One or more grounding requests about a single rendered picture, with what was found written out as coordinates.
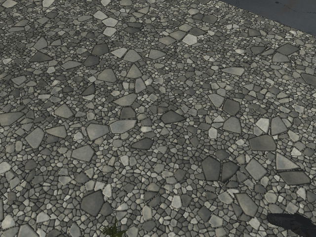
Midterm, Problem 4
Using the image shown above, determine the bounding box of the right robot hand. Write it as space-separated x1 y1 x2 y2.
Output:
267 212 316 237

